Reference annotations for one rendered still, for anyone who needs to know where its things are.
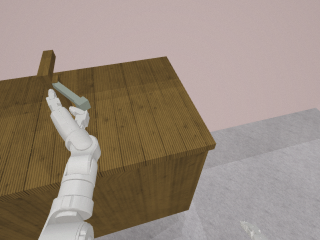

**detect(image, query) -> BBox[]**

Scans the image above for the tap lever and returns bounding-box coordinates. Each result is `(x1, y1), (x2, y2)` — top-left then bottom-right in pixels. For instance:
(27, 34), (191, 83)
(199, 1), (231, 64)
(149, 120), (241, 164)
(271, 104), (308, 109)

(52, 82), (91, 111)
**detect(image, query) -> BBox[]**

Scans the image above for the robot left forearm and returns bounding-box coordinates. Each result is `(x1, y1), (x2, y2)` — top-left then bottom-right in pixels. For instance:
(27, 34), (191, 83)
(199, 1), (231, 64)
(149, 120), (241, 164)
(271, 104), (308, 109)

(38, 129), (101, 240)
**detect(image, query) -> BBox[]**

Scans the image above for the counter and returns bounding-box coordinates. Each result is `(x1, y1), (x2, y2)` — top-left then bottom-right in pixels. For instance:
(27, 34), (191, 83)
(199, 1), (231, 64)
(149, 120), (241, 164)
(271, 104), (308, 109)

(0, 50), (216, 240)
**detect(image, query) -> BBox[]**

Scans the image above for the right robot hand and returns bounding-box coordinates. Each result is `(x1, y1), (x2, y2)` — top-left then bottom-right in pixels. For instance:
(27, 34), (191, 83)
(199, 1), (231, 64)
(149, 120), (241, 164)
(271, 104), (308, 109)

(240, 220), (268, 240)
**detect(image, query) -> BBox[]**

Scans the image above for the left robot hand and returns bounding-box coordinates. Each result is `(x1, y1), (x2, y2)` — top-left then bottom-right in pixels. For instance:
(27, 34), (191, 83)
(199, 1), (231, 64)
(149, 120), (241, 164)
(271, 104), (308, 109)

(46, 89), (90, 142)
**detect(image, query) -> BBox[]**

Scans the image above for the robot left upper arm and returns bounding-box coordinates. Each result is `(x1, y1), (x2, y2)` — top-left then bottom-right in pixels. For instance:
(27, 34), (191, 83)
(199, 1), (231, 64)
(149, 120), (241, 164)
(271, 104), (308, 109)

(39, 221), (94, 240)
